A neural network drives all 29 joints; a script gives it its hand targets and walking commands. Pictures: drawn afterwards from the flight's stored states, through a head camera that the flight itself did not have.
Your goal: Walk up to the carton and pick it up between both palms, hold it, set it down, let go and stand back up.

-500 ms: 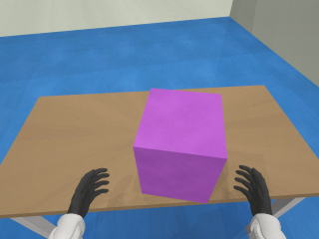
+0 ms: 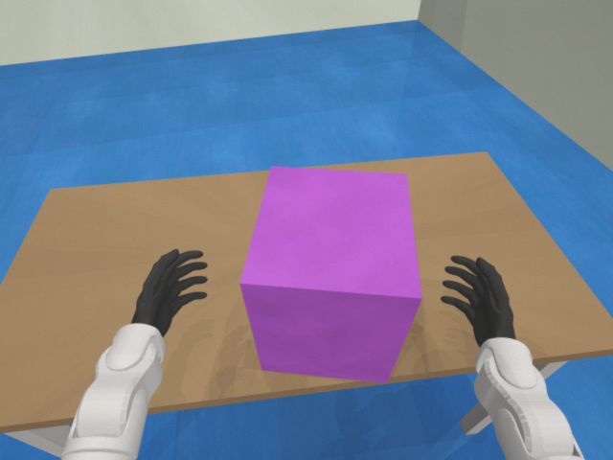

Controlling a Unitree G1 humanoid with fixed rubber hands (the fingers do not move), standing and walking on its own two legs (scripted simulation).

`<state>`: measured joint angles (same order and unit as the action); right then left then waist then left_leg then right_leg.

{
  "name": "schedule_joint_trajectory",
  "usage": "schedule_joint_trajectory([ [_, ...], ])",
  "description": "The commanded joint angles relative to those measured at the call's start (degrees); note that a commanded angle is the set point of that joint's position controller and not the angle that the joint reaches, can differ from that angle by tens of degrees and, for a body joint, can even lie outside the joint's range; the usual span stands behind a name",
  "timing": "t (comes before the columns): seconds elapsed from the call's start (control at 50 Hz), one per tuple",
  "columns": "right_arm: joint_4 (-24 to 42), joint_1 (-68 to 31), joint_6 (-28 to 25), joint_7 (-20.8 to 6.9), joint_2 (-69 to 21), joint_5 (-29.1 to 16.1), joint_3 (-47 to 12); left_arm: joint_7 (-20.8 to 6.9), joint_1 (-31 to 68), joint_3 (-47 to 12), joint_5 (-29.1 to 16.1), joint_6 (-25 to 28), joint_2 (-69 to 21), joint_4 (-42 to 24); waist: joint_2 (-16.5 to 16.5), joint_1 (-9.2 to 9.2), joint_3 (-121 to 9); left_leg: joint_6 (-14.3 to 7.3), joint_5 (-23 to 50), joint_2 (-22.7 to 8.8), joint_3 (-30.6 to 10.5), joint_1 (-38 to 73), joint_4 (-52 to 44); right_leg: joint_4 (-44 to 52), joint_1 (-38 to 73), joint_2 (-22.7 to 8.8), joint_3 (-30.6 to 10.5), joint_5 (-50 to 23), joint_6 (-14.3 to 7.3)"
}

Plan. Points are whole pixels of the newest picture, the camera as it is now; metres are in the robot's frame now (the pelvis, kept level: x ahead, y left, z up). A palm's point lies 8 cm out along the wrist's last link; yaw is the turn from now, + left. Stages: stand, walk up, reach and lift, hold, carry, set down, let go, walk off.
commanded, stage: reach and lift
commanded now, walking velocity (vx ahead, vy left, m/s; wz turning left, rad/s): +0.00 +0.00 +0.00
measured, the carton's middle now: (330, 277) +0.38 -0.03 +0.00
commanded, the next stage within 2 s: none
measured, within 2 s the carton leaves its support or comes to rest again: neither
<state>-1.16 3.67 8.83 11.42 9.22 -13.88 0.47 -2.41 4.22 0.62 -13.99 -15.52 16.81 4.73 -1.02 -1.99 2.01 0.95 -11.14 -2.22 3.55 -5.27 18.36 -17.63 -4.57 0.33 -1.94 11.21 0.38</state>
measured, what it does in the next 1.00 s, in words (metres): stands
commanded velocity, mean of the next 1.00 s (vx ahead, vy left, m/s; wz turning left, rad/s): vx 0.00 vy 0.00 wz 0.00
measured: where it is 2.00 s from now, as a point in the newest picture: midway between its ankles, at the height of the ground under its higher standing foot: outside the picture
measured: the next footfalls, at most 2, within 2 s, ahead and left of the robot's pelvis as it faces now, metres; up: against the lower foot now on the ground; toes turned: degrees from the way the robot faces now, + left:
none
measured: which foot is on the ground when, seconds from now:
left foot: down 0.00-1.00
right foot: down 0.00-1.00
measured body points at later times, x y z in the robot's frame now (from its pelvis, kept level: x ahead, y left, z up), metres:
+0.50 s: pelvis -0.01 +0.00 +0.00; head +0.00 +0.02 +0.45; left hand +0.39 +0.18 +0.12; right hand +0.32 -0.23 +0.10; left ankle -0.01 +0.13 -0.75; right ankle -0.02 -0.12 -0.75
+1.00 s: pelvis -0.01 +0.00 +0.00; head +0.00 +0.02 +0.45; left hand +0.45 +0.16 +0.16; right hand +0.38 -0.23 +0.14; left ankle -0.01 +0.13 -0.75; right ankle -0.02 -0.12 -0.75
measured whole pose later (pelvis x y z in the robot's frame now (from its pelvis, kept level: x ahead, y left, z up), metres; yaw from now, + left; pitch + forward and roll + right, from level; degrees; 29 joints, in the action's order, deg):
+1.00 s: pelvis -0.01 +0.00 +0.00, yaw +0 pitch +4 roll -1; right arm -36.6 -40.6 17.0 10.0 14.5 -20.2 1.0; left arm 0.3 49.7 1.9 -11.7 -23.5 20.5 42.2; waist -1.9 -7.0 -3.3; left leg 0.8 -10.4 -2.7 2.6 -13.8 20.6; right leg -17.2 -11.9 0.9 -1.6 8.9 0.4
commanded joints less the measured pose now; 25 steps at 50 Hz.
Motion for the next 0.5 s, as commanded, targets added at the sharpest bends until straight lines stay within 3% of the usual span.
schedule_joint_trajectory([
  [0.0, 10.9, -16.3, -1.5, 0.0, 7.0, -0.7, 2.8, 0.2, 18.9, 5.0, 0.7, -0.5, 6.0, -10.5, 1.1, -0.52, -15.5, -0.1, 15.6, 1.4, -1.1, 10.0, 0.5, 1.3, -1.9, 1.0, 0.6, -19.3, 0.8],
  [0.18, 6.8, -28.9, 1.7, -0.5, 9.0, -2.1, 3.9, 0.9, 32.3, 5.9, 1.1, -4.9, 6.9, -6.2, 1.7, -1.29, -19.5, -0.6, 11.3, 1.7, -0.6, 8.4, 0.0, 0.4, -2.6, 1.3, 1.0, -17.6, 1.1],
  [0.26, 4.0, -33.1, 2.5, -0.7, 10.2, -3.0, 4.1, 1.2, 36.7, 6.2, 1.6, -6.0, 7.6, -4.5, 2.6, -1.42, -22.3, -0.3, 13.0, 1.7, -0.6, 9.5, 0.8, 0.1, -2.7, 1.8, 1.4, -18.6, 0.9],
  [0.36, -0.1, -40.2, 3.7, -0.8, 11.1, -3.0, 4.8, 1.4, 43.9, 6.1, 1.5, -7.2, 8.6, 0.6, 1.6, -2.43, -23.3, -1.0, 10.0, 1.7, -0.8, 8.2, 0.5, 0.0, -3.1, 1.9, 1.7, -17.9, 1.1],
  [0.48, -3.4, -47.4, 4.7, -1.1, 12.8, -4.1, 4.8, 1.8, 51.0, 6.2, 1.4, -7.9, 10.2, 4.1, 1.7, -3.27, -28.2, -0.9, 13.6, 2.0, -1.1, 9.2, 2.0, -0.8, -2.3, 2.3, 1.9, -22.6, 1.4],
])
